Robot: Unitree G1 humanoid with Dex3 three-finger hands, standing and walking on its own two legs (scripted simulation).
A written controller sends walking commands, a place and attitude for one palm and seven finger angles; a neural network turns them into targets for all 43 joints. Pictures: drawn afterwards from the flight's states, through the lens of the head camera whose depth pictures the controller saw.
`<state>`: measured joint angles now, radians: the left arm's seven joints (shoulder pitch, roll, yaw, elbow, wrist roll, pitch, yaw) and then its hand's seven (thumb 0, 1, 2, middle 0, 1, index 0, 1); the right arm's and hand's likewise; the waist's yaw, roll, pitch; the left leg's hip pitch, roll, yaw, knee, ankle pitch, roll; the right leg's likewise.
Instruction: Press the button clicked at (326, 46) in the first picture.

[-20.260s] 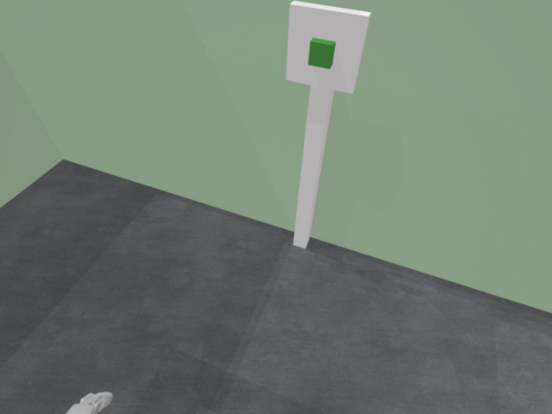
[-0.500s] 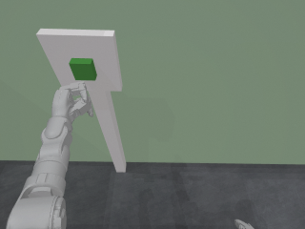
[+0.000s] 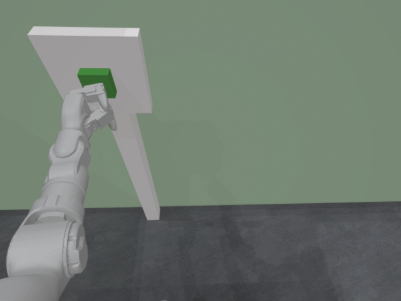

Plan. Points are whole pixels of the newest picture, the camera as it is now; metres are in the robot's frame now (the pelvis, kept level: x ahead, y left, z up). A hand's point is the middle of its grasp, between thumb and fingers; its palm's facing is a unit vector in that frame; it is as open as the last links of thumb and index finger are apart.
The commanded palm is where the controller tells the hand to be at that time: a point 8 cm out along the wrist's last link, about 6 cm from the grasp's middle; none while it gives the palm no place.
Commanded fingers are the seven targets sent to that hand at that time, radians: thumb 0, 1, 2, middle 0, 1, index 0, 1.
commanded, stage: press the button with the knuckle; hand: left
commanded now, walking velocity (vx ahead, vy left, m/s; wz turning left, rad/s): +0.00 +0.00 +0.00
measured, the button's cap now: (98, 82) +0.52 +0.20 +0.14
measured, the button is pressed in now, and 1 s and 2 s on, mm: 2 12 0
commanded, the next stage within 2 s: hold the button down briefly in 0.40 s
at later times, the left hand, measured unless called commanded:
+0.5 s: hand (109, 108) +0.48 +0.17 +0.11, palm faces +0.04 -1.00 -0.01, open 2.8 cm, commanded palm +0.48 +0.21 +0.11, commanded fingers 0.00 0.90 0.90 -1.30 -1.50 -1.30 -1.50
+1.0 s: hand (110, 109) +0.47 +0.17 +0.11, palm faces +0.05 -1.00 -0.01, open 2.8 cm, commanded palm +0.46 +0.21 +0.11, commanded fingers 0.00 0.90 0.90 -1.30 -1.50 -1.30 -1.50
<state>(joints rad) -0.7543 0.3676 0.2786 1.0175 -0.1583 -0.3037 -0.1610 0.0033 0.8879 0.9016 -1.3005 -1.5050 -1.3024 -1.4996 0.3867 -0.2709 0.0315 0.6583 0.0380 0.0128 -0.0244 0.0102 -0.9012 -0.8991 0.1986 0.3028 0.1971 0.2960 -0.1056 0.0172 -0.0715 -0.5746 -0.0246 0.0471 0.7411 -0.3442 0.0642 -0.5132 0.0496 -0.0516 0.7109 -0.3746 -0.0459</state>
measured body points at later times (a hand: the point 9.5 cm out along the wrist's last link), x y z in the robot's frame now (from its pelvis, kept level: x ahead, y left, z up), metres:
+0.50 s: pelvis -0.02 +0.00 -0.01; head +0.06 +0.02 +0.43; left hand +0.47 +0.23 +0.12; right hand -0.01 -0.27 -0.12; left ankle +0.01 +0.08 -0.71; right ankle -0.02 -0.09 -0.71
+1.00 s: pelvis -0.03 +0.00 -0.01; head +0.05 +0.01 +0.43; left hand +0.47 +0.23 +0.11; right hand -0.03 -0.27 -0.12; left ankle +0.01 +0.08 -0.71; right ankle -0.02 -0.09 -0.71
